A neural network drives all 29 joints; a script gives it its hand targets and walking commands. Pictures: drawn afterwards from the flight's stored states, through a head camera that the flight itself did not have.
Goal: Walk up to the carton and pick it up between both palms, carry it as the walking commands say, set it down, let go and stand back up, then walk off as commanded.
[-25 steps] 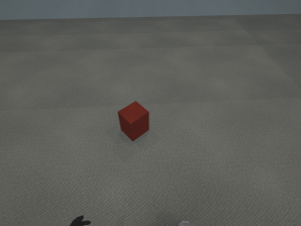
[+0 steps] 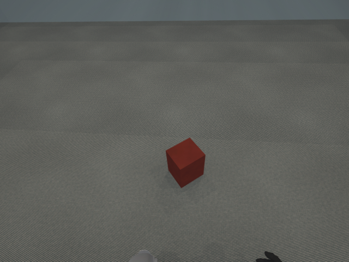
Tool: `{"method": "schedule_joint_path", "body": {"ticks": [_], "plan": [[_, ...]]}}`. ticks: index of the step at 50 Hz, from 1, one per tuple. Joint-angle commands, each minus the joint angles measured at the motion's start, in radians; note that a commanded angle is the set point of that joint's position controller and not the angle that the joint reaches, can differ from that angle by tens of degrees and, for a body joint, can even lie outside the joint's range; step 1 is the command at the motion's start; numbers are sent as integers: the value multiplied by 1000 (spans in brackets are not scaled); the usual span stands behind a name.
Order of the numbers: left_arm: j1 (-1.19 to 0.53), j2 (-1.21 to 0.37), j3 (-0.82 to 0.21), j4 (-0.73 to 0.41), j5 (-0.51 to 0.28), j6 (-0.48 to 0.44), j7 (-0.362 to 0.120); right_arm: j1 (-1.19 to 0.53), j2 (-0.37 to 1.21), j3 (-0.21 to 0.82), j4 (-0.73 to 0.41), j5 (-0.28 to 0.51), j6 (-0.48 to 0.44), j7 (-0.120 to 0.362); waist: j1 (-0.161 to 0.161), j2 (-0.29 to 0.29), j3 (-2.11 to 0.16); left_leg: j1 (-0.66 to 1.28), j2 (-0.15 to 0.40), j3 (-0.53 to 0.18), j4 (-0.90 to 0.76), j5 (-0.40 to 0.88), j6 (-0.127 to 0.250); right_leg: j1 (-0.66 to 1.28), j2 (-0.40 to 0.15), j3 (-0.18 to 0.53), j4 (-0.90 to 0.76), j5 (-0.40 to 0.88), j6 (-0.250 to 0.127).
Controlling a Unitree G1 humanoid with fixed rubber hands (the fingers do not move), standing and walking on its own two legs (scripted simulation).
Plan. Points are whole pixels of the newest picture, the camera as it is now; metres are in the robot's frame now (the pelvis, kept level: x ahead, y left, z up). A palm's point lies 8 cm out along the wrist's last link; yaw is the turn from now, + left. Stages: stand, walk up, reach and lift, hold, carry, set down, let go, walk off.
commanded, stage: walk up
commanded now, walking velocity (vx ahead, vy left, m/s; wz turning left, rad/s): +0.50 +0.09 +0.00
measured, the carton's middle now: (185, 163) +0.79 +0.04 -0.67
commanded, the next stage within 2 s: none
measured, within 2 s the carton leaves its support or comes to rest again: neither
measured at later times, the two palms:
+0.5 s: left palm (103, 200) +0.32 +0.27 -0.14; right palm out of the picture +0.13 -0.21 -0.12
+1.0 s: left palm (98, 214) +0.27 +0.27 -0.12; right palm (259, 183) +0.40 -0.21 -0.15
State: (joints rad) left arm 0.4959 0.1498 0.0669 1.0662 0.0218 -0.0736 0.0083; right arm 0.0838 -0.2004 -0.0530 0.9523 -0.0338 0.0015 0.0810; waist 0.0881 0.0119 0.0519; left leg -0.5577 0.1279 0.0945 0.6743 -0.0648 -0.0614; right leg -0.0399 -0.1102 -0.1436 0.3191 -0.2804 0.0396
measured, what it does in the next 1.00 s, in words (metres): walks ahead: left foot, then right foot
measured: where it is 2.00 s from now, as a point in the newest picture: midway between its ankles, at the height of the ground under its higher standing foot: (184, 239)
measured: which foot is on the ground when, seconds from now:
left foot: up 0.00-0.08, down 0.10-0.58, up 0.60-1.00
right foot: down 0.00-0.10, up 0.12-0.56, down 0.58-1.00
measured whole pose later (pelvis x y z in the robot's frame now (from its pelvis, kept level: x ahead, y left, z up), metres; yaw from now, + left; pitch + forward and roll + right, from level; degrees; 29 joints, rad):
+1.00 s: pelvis +0.33 +0.03 +0.00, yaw +0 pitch +0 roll +2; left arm 0.39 0.16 0.06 1.05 0.03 -0.03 0.03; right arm 0.17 -0.22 -0.06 1.01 -0.02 0.04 0.02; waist 0.05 0.02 0.06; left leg -0.45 0.07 0.05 0.75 -0.23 -0.07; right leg -0.19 -0.11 -0.11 0.39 -0.20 0.02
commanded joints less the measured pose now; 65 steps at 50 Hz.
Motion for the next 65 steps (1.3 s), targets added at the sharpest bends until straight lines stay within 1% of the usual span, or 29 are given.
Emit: {"method": "schedule_joint_path", "body": {"ticks": [1, 3, 4, 6, 7, 10, 13, 18, 22, 25, 28, 29, 30, 31, 33, 34, 37, 38, 42, 46, 48, 50, 52, 53, 55, 56, 58, 59, 65], "plan": [[-10, 170, 23, -40, 2, -12, -2, -77, -28, -3, -73, 1, -35, -6, -23, -206, 39, 182, -61, 84, -91, -85, 17, -144, -190, 87, -157, 93, -116], [-36, 212, 38, -37, -3, -4, -6, 65, -56, -11, -33, -7, -58, -31, -93, -166, -24, 387, -86, 103, -200, -121, 40, -165, -136, 32, 31, 160, -98], [-9, 172, 22, -38, -3, -4, -5, 230, -107, -36, 32, -10, -75, -46, -160, -24, -118, 623, -39, 24, -196, -142, 66, -258, -81, -1, 255, 191, -65], [-65, 67, 13, -103, 5, -15, -1, 479, -273, -69, 71, 0, -86, -77, -244, 247, -281, 868, 354, -556, -399, -85, 170, -617, 72, 91, 783, -316, -27], [-10, 64, 15, -80, -8, -8, 4, 417, -273, -71, 81, 13, -89, -78, -201, 284, -297, 750, 372, -543, -415, -73, 198, -590, 13, 182, 902, -223, -30], [-57, 67, 23, -54, 8, 11, -11, 212, -138, -27, 27, 9, -100, -79, -111, 57, -114, 500, 292, -345, -406, 179, 172, -576, -51, 193, 932, -53, -4], [-56, 81, 30, -51, 9, 49, -18, 197, -127, -16, 33, 10, -119, -83, -73, 128, -85, 448, 226, -204, -413, 338, 171, -542, -37, 155, 848, 0, 2], [-204, 90, 25, -121, 13, 92, -40, 307, -96, -4, 73, 26, -106, -92, -88, 211, 11, 417, 179, -96, -443, 353, 154, -576, -6, 120, 678, 125, 27], [-348, 74, 3, -169, 13, 82, -46, 301, -146, -20, 62, 10, -96, -101, -107, 125, 12, 407, 199, -93, -479, 185, 172, -488, -18, 95, 458, 164, 33], [-388, 71, -8, -192, -2, 57, -37, 344, -108, -20, 106, 17, -73, -93, -121, 254, 32, 424, 89, -8, -444, 10, 152, -401, 39, 10, 311, 70, 14], [-270, 119, 10, -154, 4, 20, -16, 365, -129, -30, 137, 11, -59, -89, -76, 49, 19, 323, 83, -4, -237, 45, 121, -124, 50, 0, 145, 153, 10], [-113, 216, 40, -107, 10, 1, -10, 371, -93, -23, 130, 11, -60, -91, -11, -129, -111, 277, 21, 28, -13, -144, 85, 59, -76, 125, 86, 195, -21], [-11, 317, 56, -91, 17, -3, -5, 362, -22, -13, 84, 13, -56, -92, 5, -367, -168, 65, -81, 49, 223, -545, 44, 181, -335, 456, 24, 276, -87], [11, 311, 58, -70, 7, 14, 3, 393, -64, -36, 103, 17, -37, -92, 6, -333, -202, 49, -82, -49, 389, -549, 39, 109, -407, 626, -49, 362, -154], [-100, 258, 27, -93, -19, 19, 12, 382, -91, -43, 120, 5, -11, -71, -60, -66, -91, 39, -26, -130, 506, -388, 41, -29, -378, 560, -38, 332, -117], [-167, 213, 23, -106, -21, 20, 11, 377, -30, -21, 130, 6, -13, -69, -84, -127, -60, 73, 5, -133, 476, -284, 29, -108, -306, 405, -46, 350, -88], [-191, 160, 17, -88, -6, 19, 8, 363, -45, -28, 108, 6, 9, -59, -96, -266, -23, 77, -11, -105, 411, -197, 13, -141, -234, 277, -77, 378, -84], [-143, 152, 15, -76, -9, 14, 9, 353, -35, -23, 119, 6, 19, -56, -88, -220, -63, 95, -28, -88, 400, -192, 20, -124, -205, 243, -71, 388, -91], [-110, 170, 23, -65, -4, 7, 9, 274, -37, -21, 86, -3, 34, -47, -94, -227, -24, 34, -44, -62, 316, -142, 6, -129, -202, 216, -98, 373, -97], [-93, 188, 31, -53, 4, 21, 21, 147, -42, -12, 33, 0, 31, -51, -59, -233, 31, 56, -26, -48, 122, -156, -19, -181, -209, 215, -163, 61, -132], [-112, 159, 15, -64, 7, 26, 31, 139, -28, -5, 20, 14, 34, -64, -77, -242, 13, 143, -75, -38, 75, -179, -11, -170, -177, 121, -9, 683, -146], [-103, 199, 29, -68, 12, 26, 29, 148, -41, -8, 21, 23, 26, -78, -70, -221, -53, 248, -86, -15, -18, -174, 7, -200, -188, 132, -25, 416, -150], [-135, 181, 32, -75, 0, 44, 16, 182, -36, -3, 26, 20, 12, -77, -75, -276, -61, 369, -108, 16, -180, -64, 21, -225, -155, 116, 57, 417, -122], [-122, 117, 15, -57, -12, 51, 12, 210, -40, -3, 37, 18, -7, -80, -102, -230, -80, 445, -63, -31, -341, 56, 25, -220, -84, 98, 110, 241, -65], [-32, 27, -4, -48, -10, 74, 21, 247, -135, 1, 50, 9, -36, -93, -82, 226, -95, 516, 205, -304, -381, 373, 50, -360, 12, 87, 306, -274, 0], [7, 8, -3, -52, -31, 101, 32, 220, -143, 5, 72, 26, -24, -104, -63, 292, -132, 364, 213, -288, -402, 246, 185, -237, 51, 148, 421, -296, -2], [-68, 65, -4, -46, -18, 114, 31, 106, -94, 17, 26, 27, -19, -111, -69, 127, -92, 353, 172, -288, -486, -109, 191, -274, 47, 161, 471, -233, -6], [-64, 70, -1, -45, -9, 118, 27, 44, -89, 20, 10, 13, -18, -113, -46, 159, -55, 358, 152, -263, -510, -180, 185, -299, 31, 169, 463, -202, -7], [-80, 56, -23, -12, -13, 110, 29, 75, -53, 28, 35, 29, -22, -118, -65, 107, -27, 324, 117, -229, -460, -178, 200, -223, 59, 131, 281, -110, -23]]}}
